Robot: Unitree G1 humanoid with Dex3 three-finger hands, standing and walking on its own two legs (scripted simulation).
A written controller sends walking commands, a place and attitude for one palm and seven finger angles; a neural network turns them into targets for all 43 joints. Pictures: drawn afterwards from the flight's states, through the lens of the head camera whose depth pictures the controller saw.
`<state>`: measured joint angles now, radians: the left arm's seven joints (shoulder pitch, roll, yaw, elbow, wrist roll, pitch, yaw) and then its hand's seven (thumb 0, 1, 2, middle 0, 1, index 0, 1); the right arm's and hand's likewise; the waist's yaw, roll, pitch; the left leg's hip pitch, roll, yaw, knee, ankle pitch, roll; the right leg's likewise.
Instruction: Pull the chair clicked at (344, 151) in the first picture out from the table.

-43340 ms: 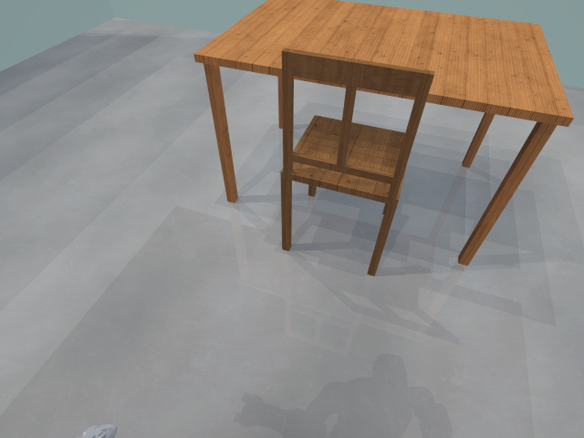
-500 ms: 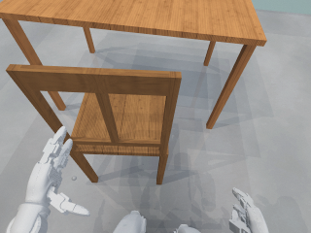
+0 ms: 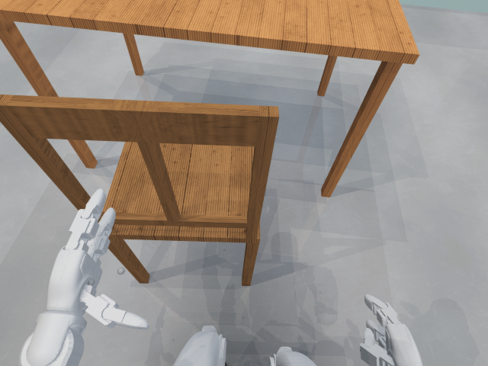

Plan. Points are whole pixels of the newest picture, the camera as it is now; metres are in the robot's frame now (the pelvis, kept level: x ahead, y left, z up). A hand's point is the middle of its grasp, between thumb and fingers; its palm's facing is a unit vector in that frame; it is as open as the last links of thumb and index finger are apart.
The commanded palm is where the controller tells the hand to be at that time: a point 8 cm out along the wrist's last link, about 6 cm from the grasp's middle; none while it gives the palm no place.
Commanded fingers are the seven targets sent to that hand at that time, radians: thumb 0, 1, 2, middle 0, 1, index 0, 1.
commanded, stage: aim the fingers beside a spindle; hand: left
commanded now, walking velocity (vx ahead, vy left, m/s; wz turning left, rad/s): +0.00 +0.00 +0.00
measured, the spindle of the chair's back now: (162, 185) +0.44 +0.18 -0.02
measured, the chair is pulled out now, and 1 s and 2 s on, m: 0.28 0.28 0.28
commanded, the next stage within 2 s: none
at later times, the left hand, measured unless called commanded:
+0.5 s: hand (146, 262) +0.27 +0.17 +0.02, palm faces +0.00 -1.00 -0.03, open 16.9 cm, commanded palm +0.25 +0.22 +0.02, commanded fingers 0.00 -0.50 0.30 -0.06 -0.08 -0.06 -0.08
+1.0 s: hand (165, 262) +0.28 +0.14 +0.00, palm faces -0.03 -1.00 -0.02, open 16.9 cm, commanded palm +0.26 +0.20 +0.00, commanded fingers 0.00 -0.50 0.30 -0.06 -0.08 -0.06 -0.08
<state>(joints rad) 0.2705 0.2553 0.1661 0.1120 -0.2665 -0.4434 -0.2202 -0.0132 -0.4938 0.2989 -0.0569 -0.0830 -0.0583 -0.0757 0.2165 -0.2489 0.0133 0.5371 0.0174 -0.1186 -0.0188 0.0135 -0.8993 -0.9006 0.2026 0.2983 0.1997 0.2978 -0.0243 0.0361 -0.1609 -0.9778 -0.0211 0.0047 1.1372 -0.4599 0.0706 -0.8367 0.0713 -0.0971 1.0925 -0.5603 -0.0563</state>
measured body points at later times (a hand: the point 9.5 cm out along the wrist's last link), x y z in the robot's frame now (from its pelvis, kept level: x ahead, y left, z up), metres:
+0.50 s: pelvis +0.00 +0.00 -0.01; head +0.08 +0.01 +0.43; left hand +0.26 +0.22 +0.02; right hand +0.16 -0.25 -0.10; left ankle +0.05 +0.07 -0.65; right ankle -0.02 -0.09 -0.65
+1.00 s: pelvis -0.01 +0.00 -0.03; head +0.09 +0.01 +0.41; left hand +0.27 +0.20 +0.00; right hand +0.16 -0.24 -0.13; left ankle +0.05 +0.07 -0.65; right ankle -0.02 -0.09 -0.65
